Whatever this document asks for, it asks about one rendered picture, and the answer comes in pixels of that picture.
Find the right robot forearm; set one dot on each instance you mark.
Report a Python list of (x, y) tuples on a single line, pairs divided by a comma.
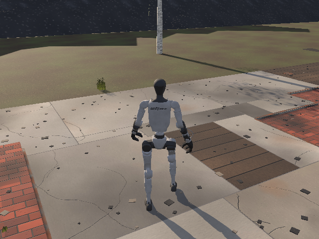
[(185, 134)]

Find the humanoid robot torso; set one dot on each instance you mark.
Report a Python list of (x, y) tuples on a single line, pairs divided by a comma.
[(159, 120)]

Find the left robot upper arm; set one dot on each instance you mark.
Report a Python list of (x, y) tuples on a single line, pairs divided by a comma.
[(141, 111)]

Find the left robot forearm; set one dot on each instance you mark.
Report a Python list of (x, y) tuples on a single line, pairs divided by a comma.
[(135, 128)]

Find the robot right hand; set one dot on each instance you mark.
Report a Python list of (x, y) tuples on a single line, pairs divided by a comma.
[(189, 145)]

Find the robot left hand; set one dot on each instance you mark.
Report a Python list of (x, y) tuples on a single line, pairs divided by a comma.
[(138, 134)]

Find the right robot upper arm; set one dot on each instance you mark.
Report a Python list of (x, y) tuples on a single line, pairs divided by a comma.
[(177, 112)]

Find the robot head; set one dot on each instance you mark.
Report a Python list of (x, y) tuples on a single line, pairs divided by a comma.
[(159, 86)]

